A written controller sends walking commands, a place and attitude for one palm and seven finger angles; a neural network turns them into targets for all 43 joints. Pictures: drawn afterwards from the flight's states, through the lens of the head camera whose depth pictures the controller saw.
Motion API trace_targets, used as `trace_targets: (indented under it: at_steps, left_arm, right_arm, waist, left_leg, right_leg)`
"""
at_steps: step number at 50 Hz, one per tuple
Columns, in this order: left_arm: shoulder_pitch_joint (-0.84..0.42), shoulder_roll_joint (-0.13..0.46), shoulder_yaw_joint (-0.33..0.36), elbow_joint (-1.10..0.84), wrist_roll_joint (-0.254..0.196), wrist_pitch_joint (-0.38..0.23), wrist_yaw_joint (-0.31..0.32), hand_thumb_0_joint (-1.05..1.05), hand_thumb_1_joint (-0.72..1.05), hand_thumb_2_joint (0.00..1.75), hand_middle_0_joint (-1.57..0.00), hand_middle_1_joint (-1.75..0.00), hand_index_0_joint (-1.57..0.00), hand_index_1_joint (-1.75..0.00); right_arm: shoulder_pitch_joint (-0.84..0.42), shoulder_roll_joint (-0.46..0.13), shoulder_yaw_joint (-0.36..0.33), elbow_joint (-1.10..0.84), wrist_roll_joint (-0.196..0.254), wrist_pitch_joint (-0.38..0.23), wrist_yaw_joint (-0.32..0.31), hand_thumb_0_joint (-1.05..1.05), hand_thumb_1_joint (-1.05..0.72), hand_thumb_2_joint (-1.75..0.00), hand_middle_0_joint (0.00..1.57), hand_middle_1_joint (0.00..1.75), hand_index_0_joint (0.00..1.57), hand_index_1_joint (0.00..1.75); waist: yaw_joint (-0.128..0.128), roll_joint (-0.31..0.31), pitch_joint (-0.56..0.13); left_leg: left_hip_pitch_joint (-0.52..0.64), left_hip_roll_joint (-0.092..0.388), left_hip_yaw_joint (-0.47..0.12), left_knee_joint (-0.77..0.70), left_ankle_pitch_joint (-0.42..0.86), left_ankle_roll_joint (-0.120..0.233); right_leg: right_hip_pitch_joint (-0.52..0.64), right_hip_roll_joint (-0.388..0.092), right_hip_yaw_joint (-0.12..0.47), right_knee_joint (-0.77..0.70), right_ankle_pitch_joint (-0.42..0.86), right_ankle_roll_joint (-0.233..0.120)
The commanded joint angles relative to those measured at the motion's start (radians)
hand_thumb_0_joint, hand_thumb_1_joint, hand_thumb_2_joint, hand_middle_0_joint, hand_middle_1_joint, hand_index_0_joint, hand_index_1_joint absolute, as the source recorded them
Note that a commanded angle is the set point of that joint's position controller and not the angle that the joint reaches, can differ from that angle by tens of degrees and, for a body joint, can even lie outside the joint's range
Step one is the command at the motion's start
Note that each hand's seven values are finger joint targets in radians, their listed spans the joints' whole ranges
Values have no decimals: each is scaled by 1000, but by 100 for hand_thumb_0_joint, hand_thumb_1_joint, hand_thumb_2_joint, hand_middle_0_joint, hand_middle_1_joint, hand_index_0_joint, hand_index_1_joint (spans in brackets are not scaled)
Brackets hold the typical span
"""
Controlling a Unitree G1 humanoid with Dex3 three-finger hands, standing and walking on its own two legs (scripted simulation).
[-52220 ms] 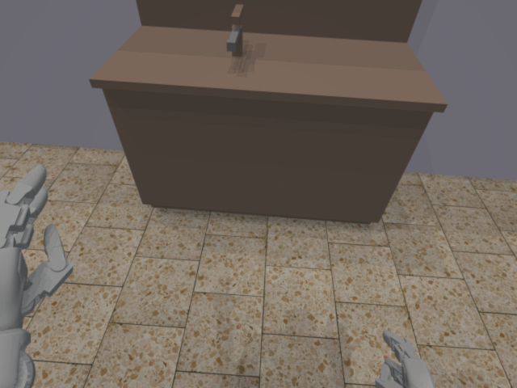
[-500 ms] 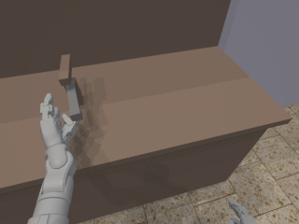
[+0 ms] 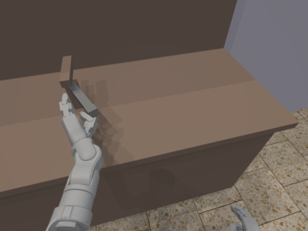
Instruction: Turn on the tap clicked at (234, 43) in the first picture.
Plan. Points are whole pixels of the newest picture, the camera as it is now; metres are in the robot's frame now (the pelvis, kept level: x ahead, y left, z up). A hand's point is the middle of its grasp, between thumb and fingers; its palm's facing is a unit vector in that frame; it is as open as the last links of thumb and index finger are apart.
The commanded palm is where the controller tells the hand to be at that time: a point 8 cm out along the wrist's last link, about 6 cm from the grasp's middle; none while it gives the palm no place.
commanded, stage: push the lever round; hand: left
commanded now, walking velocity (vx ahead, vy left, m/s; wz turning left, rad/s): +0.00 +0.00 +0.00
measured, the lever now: (92, 111) +0.41 +0.20 +0.09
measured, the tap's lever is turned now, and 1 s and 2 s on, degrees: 24 54 79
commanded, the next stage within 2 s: lift the hand up off the lever in 1.90 s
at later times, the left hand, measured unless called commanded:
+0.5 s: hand (110, 112) +0.41 +0.15 +0.10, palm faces +0.68 -0.72 -0.08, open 7.5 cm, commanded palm +0.36 +0.17 +0.09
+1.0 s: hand (120, 104) +0.44 +0.13 +0.09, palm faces +0.74 -0.66 -0.12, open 7.5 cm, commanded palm +0.39 +0.15 +0.09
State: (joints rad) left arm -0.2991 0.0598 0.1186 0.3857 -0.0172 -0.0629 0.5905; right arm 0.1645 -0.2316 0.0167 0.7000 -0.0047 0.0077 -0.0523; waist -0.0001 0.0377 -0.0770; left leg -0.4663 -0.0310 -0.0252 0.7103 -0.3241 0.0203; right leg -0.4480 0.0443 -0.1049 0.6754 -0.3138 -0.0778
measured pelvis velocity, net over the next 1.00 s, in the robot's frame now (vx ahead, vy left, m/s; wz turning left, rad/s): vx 0.01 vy -0.02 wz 0.01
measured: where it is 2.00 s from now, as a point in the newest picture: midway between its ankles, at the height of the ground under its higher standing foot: outside the picture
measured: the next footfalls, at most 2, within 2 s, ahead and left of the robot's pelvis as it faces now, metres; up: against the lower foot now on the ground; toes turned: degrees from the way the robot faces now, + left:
none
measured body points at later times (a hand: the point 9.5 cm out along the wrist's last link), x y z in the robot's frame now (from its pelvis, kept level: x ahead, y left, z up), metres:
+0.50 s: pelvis +0.00 -0.02 +0.00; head +0.02 -0.03 +0.45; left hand +0.36 +0.18 +0.10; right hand +0.14 -0.26 -0.12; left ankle +0.02 +0.10 -0.72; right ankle +0.02 -0.07 -0.72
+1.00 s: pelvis +0.01 -0.02 -0.01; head +0.04 -0.04 +0.44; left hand +0.40 +0.16 +0.10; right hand +0.14 -0.27 -0.13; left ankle +0.02 +0.10 -0.72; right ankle +0.02 -0.07 -0.72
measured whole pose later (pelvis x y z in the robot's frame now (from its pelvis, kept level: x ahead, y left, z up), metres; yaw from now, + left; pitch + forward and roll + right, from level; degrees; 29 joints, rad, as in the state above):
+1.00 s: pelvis +0.01 -0.02 -0.01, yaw +1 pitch +10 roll +0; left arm -0.64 -0.05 0.22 0.69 0.09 0.02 0.91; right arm 0.18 -0.21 -0.03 0.75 -0.07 0.05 0.01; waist -0.04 0.03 -0.13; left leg -0.58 -0.02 -0.05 0.75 -0.35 -0.01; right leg -0.57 0.06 -0.13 0.73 -0.35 -0.11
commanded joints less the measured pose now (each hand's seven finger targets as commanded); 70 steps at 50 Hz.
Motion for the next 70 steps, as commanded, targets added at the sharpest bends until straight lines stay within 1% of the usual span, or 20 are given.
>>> trace_targets:
  at_steps: [1,4,7,9,10,18,20,24,26,28,29,30,34,37,41,44,48,49,62,70]
  left_arm:
    - [-411,99,2,-189,33,-51,40,0,90,90,-15,-15,-15,-15]
    - [-424,131,45,-178,44,-51,66,0,90,90,-15,-15,-15,-15]
    - [-446,75,-2,-153,52,-47,84,0,90,90,-15,-15,-15,-15]
    - [-449,114,45,-122,56,-41,103,0,90,90,-15,-15,-15,-15]
    - [-484,67,-5,-140,57,-45,105,0,90,90,-15,-15,-15,-15]
    - [-528,27,-13,-99,77,-47,159,0,90,90,-15,-15,-15,-15]
    - [-554,-6,-38,-90,82,-43,169,0,90,90,-15,-15,-15,-15]
    - [-584,45,26,-24,91,-28,200,0,90,90,-15,-15,-15,-15]
    - [-639,7,-13,-7,95,-24,207,0,90,90,-15,-15,-15,-15]
    - [-654,-10,-17,16,98,-22,224,0,90,90,-15,-15,-15,-15]
    - [-649,40,44,27,102,-20,237,0,90,90,-15,-15,-15,-15]
    - [-666,-5,2,21,103,-20,239,0,90,90,-15,-15,-15,-15]
    - [-643,8,48,54,119,-2,264,0,90,90,-15,-15,-15,-15]
    - [-659,-9,43,67,119,12,271,0,90,90,-15,-15,-15,-15]
    - [-743,-1,53,77,127,23,289,0,90,90,-15,-15,-15,-15]
    - [-724,11,85,92,141,28,308,0,90,90,-15,-15,-15,-15]
    - [-800,-42,37,112,147,30,321,0,90,90,-15,-15,-15,-15]
    - [-782,-15,72,124,149,34,328,0,90,90,-15,-15,-15,-15]
    - [-974,-8,118,287,169,36,388,0,90,90,-15,-15,-15,-15]
    - [-1047,40,181,364,203,17,419,0,90,90,-15,-15,-15,-15]
  right_arm:
    - [-90,-114,-46,-132,-9,-37,-4,0,-90,-90,20,30,20,30]
    - [-90,-112,-51,-123,-14,-28,-5,0,-90,-90,20,30,20,30]
    - [-90,-107,-52,-125,-17,-25,1,0,-90,-90,20,30,20,30]
    - [-89,-110,-54,-113,-18,-19,-1,0,-90,-90,20,30,20,30]
    - [-93,-106,-53,-125,-19,-19,3,0,-90,-90,20,30,20,30]
    - [-80,-102,-64,-109,-31,-19,18,0,-90,-90,20,30,20,30]
    - [-81,-100,-63,-105,-33,-18,21,0,-90,-90,20,30,20,30]
    - [-82,-102,-67,-85,-35,-11,18,0,-90,-90,20,30,20,30]
    - [-85,-95,-64,-85,-34,-10,22,0,-90,-90,20,30,20,30]
    - [-80,-94,-65,-82,-41,-9,25,0,-90,-90,20,30,20,30]
    - [-72,-99,-69,-73,-44,-7,22,0,-90,-90,20,30,20,30]
    - [-73,-94,-68,-82,-44,-5,28,0,-90,-90,20,30,20,30]
    - [-53,-94,-75,-71,-56,4,39,0,-90,-90,20,30,20,30]
    - [-46,-91,-74,-82,-57,11,46,0,-90,-90,20,30,20,30]
    - [-47,-91,-74,-73,-57,13,49,0,-90,-90,20,30,20,30]
    - [-35,-91,-80,-63,-67,9,53,0,-90,-90,20,30,20,30]
    - [-31,-84,-77,-59,-69,2,64,0,-90,-90,20,30,20,30]
    - [-30,-90,-81,-53,-73,0,64,0,-90,-90,20,30,20,30]
    - [8,-84,-77,-15,-90,-34,84,0,-90,-90,20,30,20,30]
    - [70,-93,-85,-1,-107,-49,101,0,-90,-90,20,30,20,30]
  waist:
    - [-29,-70,-245]
    - [-17,-44,-258]
    - [-28,-55,-257]
    - [-23,-65,-251]
    - [-36,-61,-260]
    - [-37,-69,-298]
    - [-46,-69,-290]
    - [-40,-90,-271]
    - [-55,-71,-266]
    - [-59,-73,-278]
    - [-46,-87,-297]
    - [-58,-88,-317]
    - [-38,-73,-360]
    - [-51,-118,-357]
    - [-66,-110,-344]
    - [-52,-96,-377]
    - [-77,-87,-366]
    - [-64,-75,-368]
    - [-105,-93,-368]
    - [-117,-67,-433]
  left_leg:
    - [81,15,-34,-88,112,3]
    - [75,14,-30,-88,118,3]
    - [73,15,-23,-78,134,5]
    - [54,15,-27,-82,113,5]
    - [64,14,-20,-78,121,7]
    - [60,17,-12,-58,154,4]
    - [62,16,-14,-60,154,5]
    - [24,16,-14,-62,100,5]
    - [29,18,-11,-60,83,5]
    - [28,15,-7,-50,90,7]
    - [17,13,-13,-50,104,6]
    - [25,12,-8,-44,131,5]
    - [17,13,-10,-28,196,-4]
    - [-3,14,-3,-18,203,-3]
    - [-16,13,-4,-14,174,-1]
    - [-15,13,-6,-5,192,-4]
    - [-18,13,-6,7,182,-5]
    - [-21,12,-8,6,181,-5]
    - [-99,7,-9,30,85,-1]
    - [-120,8,-7,49,122,0]
  right_leg:
    - [98,-49,102,-141,100,53]
    - [114,-50,112,-144,107,51]
    - [113,-54,111,-141,137,52]
    - [116,-54,117,-150,108,53]
    - [112,-58,117,-147,122,56]
    - [119,-62,116,-133,179,56]
    - [106,-61,109,-128,168,56]
    - [103,-64,121,-153,101,59]
    - [82,-67,120,-155,74,59]
    - [81,-69,123,-155,95,62]
    - [99,-66,122,-147,110,59]
    - [105,-70,118,-133,161,63]
    - [126,-70,105,-95,277,62]
    - [137,-81,108,-92,331,75]
    - [113,-82,114,-102,286,77]
    - [114,-75,104,-86,305,73]
    - [78,-76,99,-80,286,73]
    - [73,-69,96,-80,267,69]
    - [-1,-73,103,-88,131,81]
    - [-11,-70,95,-48,198,80]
